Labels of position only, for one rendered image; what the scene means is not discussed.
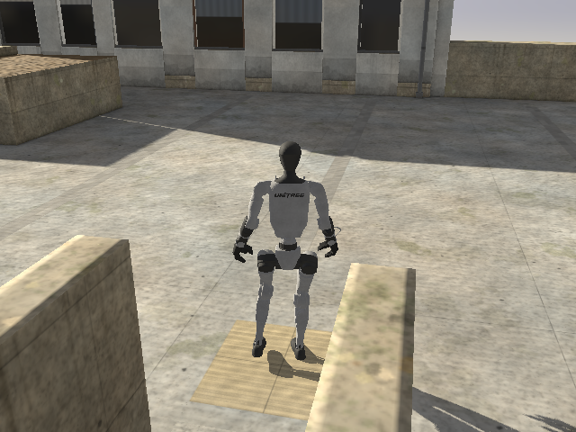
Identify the robot right shin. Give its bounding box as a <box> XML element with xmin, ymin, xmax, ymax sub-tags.
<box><xmin>294</xmin><ymin>292</ymin><xmax>310</xmax><ymax>348</ymax></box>

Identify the right robot upper arm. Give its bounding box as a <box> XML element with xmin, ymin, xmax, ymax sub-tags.
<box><xmin>308</xmin><ymin>181</ymin><xmax>331</xmax><ymax>230</ymax></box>

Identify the right robot thigh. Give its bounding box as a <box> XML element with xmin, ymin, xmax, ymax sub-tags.
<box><xmin>293</xmin><ymin>251</ymin><xmax>318</xmax><ymax>309</ymax></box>

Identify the robot right hand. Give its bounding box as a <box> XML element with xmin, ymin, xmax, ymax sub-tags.
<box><xmin>318</xmin><ymin>241</ymin><xmax>338</xmax><ymax>257</ymax></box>

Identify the left robot forearm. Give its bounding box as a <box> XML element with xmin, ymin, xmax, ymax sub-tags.
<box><xmin>235</xmin><ymin>216</ymin><xmax>253</xmax><ymax>248</ymax></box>

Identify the robot left hand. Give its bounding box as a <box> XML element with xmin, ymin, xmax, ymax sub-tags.
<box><xmin>232</xmin><ymin>243</ymin><xmax>253</xmax><ymax>263</ymax></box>

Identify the left robot upper arm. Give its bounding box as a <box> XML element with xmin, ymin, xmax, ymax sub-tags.
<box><xmin>245</xmin><ymin>180</ymin><xmax>271</xmax><ymax>230</ymax></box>

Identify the right robot forearm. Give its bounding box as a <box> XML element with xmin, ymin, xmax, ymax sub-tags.
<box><xmin>322</xmin><ymin>216</ymin><xmax>337</xmax><ymax>246</ymax></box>

